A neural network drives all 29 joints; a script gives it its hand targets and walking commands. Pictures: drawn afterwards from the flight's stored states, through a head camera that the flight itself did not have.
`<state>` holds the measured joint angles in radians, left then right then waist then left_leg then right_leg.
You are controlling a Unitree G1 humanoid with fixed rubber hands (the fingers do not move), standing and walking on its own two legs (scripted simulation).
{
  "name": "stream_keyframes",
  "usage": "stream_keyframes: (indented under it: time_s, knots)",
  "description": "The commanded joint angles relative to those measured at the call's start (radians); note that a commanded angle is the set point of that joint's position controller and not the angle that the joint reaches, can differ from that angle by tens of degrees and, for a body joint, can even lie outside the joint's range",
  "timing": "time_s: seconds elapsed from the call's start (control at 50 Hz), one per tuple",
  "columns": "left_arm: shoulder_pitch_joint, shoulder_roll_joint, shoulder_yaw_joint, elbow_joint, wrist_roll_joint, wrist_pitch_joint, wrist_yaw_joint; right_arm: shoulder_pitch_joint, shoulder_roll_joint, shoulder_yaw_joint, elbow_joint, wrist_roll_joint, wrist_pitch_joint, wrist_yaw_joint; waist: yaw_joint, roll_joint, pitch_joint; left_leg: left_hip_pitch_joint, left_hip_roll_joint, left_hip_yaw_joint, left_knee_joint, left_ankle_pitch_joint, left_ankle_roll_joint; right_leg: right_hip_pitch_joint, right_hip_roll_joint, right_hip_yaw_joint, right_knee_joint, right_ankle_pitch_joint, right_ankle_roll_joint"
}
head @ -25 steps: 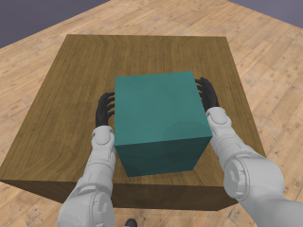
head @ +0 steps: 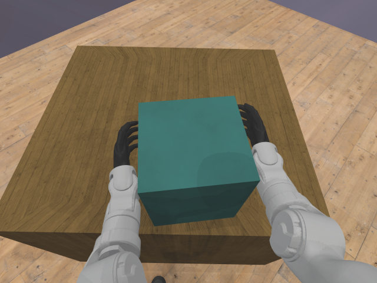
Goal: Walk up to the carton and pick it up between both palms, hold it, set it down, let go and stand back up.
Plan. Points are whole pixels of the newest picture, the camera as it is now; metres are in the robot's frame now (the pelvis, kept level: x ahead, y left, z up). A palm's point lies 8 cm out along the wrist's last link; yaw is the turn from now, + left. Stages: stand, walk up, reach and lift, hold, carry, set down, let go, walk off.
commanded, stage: reach and lift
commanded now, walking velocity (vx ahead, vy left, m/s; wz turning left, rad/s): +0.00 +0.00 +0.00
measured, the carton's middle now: (191, 166) +0.36 +0.05 -0.02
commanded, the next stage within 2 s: none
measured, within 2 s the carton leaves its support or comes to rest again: leaves its support in 0.70 s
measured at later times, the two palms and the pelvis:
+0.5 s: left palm (124, 161) +0.34 +0.20 +0.02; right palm (259, 141) +0.41 -0.10 +0.05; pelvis +0.00 +0.00 +0.00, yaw +0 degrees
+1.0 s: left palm (122, 153) +0.34 +0.19 +0.06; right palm (269, 142) +0.38 -0.10 +0.08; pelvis -0.02 +0.01 +0.00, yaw +1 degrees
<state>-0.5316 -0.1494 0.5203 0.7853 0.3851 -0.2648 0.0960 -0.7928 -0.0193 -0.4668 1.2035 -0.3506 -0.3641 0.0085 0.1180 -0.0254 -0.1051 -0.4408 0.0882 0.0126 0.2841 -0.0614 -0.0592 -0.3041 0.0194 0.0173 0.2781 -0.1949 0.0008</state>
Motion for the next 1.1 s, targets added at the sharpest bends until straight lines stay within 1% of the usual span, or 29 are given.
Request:
stream_keyframes:
  time_s: [0.0,0.04,0.1,0.12,0.16,0.22,0.24,0.26,0.28,0.42,0.46,0.48,0.52,0.56,0.62,0.66,0.68,0.74,0.76,0.78,0.82,0.86,0.88,0.9,0.92,0.96,1.02,1.06,1.08]
  knots:
    - [-0.386,-0.462,-0.276,0.005,0.043,0.0,-0.09,-0.333,0.509,0.18,-0.004,-0.061,-0.055,0.092,0.004,0.001,-0.341,0.389,-0.071,0.137,0.085,0.405,0.022,0.005,0.038,-0.112,-0.026,0.245,0.015]
    - [-0.385,-0.457,-0.271,-0.007,0.047,-0.001,-0.081,-0.326,0.5,0.185,-0.006,-0.061,-0.052,0.093,0.021,0.002,-0.37,0.39,-0.066,0.138,0.083,0.405,0.025,0.01,0.038,-0.115,-0.027,0.242,0.014]
    - [-0.385,-0.463,-0.285,0.021,0.037,-0.01,-0.091,-0.336,0.547,0.21,-0.05,-0.061,-0.063,0.081,0.011,-0.028,-0.379,0.345,-0.076,0.147,0.094,0.407,0.033,0.057,0.034,-0.096,0.004,0.365,0.029]
    - [-0.379,-0.472,-0.286,0.02,0.03,-0.01,-0.087,-0.358,0.54,0.219,-0.04,-0.047,-0.067,0.086,0.037,-0.015,-0.389,0.359,-0.076,0.148,0.099,0.436,0.027,0.049,0.03,-0.094,0.0,0.374,0.025]
    - [-0.39,-0.459,-0.276,0.024,0.049,-0.014,-0.085,-0.337,0.523,0.198,-0.004,-0.06,-0.063,0.083,0.008,-0.004,-0.367,0.361,-0.075,0.144,0.1,0.429,0.026,0.03,0.031,-0.096,-0.009,0.332,0.017]
    - [-0.387,-0.471,-0.312,-0.018,0.023,-0.021,-0.075,-0.363,0.514,0.232,-0.057,-0.034,-0.073,0.083,0.024,0.009,-0.444,0.412,-0.069,0.14,0.112,0.485,0.018,0.029,0.041,-0.111,-0.002,0.357,0.018]
    - [-0.376,-0.455,-0.291,-0.005,0.036,-0.021,-0.077,-0.361,0.507,0.243,-0.048,-0.034,-0.079,0.074,0.023,-0.022,-0.423,0.394,-0.072,0.14,0.111,0.477,0.025,0.053,0.04,-0.104,-0.003,0.39,0.019]
    - [-0.383,-0.477,-0.318,-0.003,0.029,-0.022,-0.078,-0.343,0.52,0.236,-0.024,-0.043,-0.082,0.068,-0.004,-0.027,-0.43,0.414,-0.07,0.135,0.122,0.511,0.017,0.055,0.041,-0.105,0.006,0.432,0.023]
    - [-0.397,-0.479,-0.323,-0.011,0.03,-0.031,-0.077,-0.36,0.515,0.255,-0.036,-0.032,-0.087,0.065,0.001,0.002,-0.457,0.402,-0.075,0.137,0.117,0.507,0.016,0.072,0.042,-0.106,0.004,0.413,0.014]
    - [-0.416,-0.5,-0.386,-0.01,-0.015,-0.025,-0.079,-0.348,0.528,0.325,-0.04,0.0,-0.087,0.043,-0.017,-0.002,-0.418,0.381,-0.07,0.117,0.101,0.448,0.011,0.112,0.041,-0.1,0.017,0.439,0.027]
    - [-0.423,-0.49,-0.425,-0.013,-0.047,-0.021,-0.086,-0.352,0.533,0.347,-0.088,0.023,-0.086,0.031,-0.043,-0.002,-0.455,0.421,-0.072,0.112,0.097,0.431,0.008,0.111,0.04,-0.09,0.001,0.422,0.028]
    - [-0.44,-0.503,-0.441,-0.052,-0.055,-0.032,-0.076,-0.38,0.519,0.356,-0.112,0.035,-0.095,0.035,-0.03,0.022,-0.492,0.425,-0.065,0.108,0.102,0.455,-0.002,0.104,0.047,-0.099,0.007,0.418,0.023]
    - [-0.482,-0.502,-0.447,-0.056,-0.049,-0.029,-0.072,-0.394,0.517,0.355,-0.101,0.039,-0.083,0.036,-0.032,0.039,-0.482,0.445,-0.065,0.101,0.102,0.462,-0.007,0.089,0.05,-0.102,0.006,0.393,0.02]
    - [-0.471,-0.482,-0.434,-0.047,-0.059,-0.018,-0.07,-0.386,0.507,0.374,-0.114,0.062,-0.06,0.037,-0.009,0.038,-0.432,0.451,-0.064,0.1,0.085,0.412,-0.003,0.089,0.046,-0.09,-0.021,0.31,0.016]
    - [-0.535,-0.473,-0.467,-0.07,-0.09,-0.015,-0.071,-0.405,0.527,0.402,-0.156,0.074,-0.043,0.031,-0.02,0.023,-0.453,0.433,-0.065,0.091,0.082,0.359,0.006,0.104,0.036,-0.079,-0.016,0.323,0.025]
    - [-0.586,-0.494,-0.522,-0.104,-0.132,-0.022,-0.072,-0.453,0.558,0.447,-0.255,0.102,-0.042,0.029,-0.022,0.022,-0.533,0.436,-0.07,0.096,0.091,0.356,0.005,0.111,0.026,-0.068,-0.008,0.345,0.034]
    - [-0.598,-0.471,-0.515,-0.076,-0.135,-0.016,-0.078,-0.455,0.57,0.463,-0.233,0.102,-0.028,0.025,-0.022,-0.014,-0.492,0.428,-0.07,0.1,0.08,0.31,0.014,0.135,0.019,-0.058,-0.011,0.333,0.047]
    - [-0.599,-0.492,-0.55,-0.093,-0.162,-0.012,-0.083,-0.43,0.604,0.511,-0.261,0.123,0.007,0.031,-0.02,0.002,-0.509,0.441,-0.071,0.085,0.076,0.303,0.019,0.133,0.015,-0.056,-0.006,0.314,0.041]
    - [-0.623,-0.474,-0.557,-0.067,-0.176,-0.002,-0.092,-0.41,0.633,0.513,-0.279,0.123,0.024,0.016,-0.053,-0.029,-0.509,0.439,-0.079,0.09,0.074,0.272,0.025,0.143,0.004,-0.043,-0.017,0.33,0.053]
    - [-0.598,-0.513,-0.566,-0.061,-0.166,0.01,-0.088,-0.412,0.621,0.526,-0.25,0.139,0.032,0.025,-0.036,-0.002,-0.495,0.45,-0.072,0.079,0.068,0.286,0.014,0.132,0.016,-0.059,-0.01,0.312,0.045]
    - [-0.636,-0.498,-0.568,-0.064,-0.173,0.027,-0.099,-0.405,0.64,0.53,-0.257,0.148,0.06,0.018,-0.055,0.007,-0.435,0.46,-0.079,0.081,0.056,0.266,0.018,0.132,0.004,-0.057,-0.031,0.284,0.044]
    - [-0.613,-0.497,-0.545,-0.03,-0.158,0.061,-0.107,-0.393,0.624,0.521,-0.201,0.162,0.093,0.02,-0.049,0.002,-0.327,0.461,-0.072,0.079,0.036,0.224,0.015,0.118,0.012,-0.074,-0.034,0.219,0.053]
    - [-0.614,-0.516,-0.567,-0.06,-0.175,0.072,-0.11,-0.396,0.637,0.534,-0.252,0.175,0.099,0.017,-0.061,-0.006,-0.369,0.484,-0.07,0.069,0.042,0.253,0.011,0.117,0.012,-0.069,-0.036,0.239,0.054]
    - [-0.609,-0.521,-0.549,-0.054,-0.157,0.097,-0.11,-0.392,0.612,0.529,-0.199,0.187,0.121,0.025,-0.038,0.014,-0.302,0.497,-0.067,0.067,0.03,0.237,0.008,0.101,0.02,-0.085,-0.037,0.19,0.047]
    - [-0.618,-0.514,-0.548,-0.048,-0.167,0.105,-0.117,-0.383,0.621,0.526,-0.213,0.195,0.133,0.023,-0.058,-0.016,-0.3,0.501,-0.072,0.067,0.019,0.205,0.019,0.106,0.016,-0.078,-0.058,0.169,0.049]
    - [-0.606,-0.528,-0.58,-0.078,-0.168,0.132,-0.112,-0.388,0.619,0.538,-0.221,0.223,0.153,0.029,-0.062,0.008,-0.32,0.526,-0.069,0.065,0.029,0.233,0.011,0.092,0.022,-0.09,-0.054,0.172,0.045]
    - [-0.659,-0.57,-0.665,-0.173,-0.202,0.156,-0.105,-0.452,0.644,0.601,-0.343,0.28,0.165,0.025,-0.07,0.036,-0.419,0.597,-0.072,0.045,0.065,0.322,-0.007,0.089,0.026,-0.091,-0.044,0.246,0.046]
    - [-0.691,-0.561,-0.666,-0.201,-0.219,0.169,-0.109,-0.471,0.661,0.627,-0.386,0.304,0.186,0.018,-0.074,0.016,-0.425,0.581,-0.084,0.047,0.07,0.322,0.004,0.108,0.024,-0.079,-0.053,0.26,0.054]
    - [-0.733,-0.585,-0.709,-0.271,-0.228,0.177,-0.102,-0.481,0.671,0.648,-0.41,0.328,0.195,0.019,-0.084,0.064,-0.449,0.605,-0.083,0.037,0.076,0.334,-0.012,0.096,0.028,-0.086,-0.044,0.252,0.048]
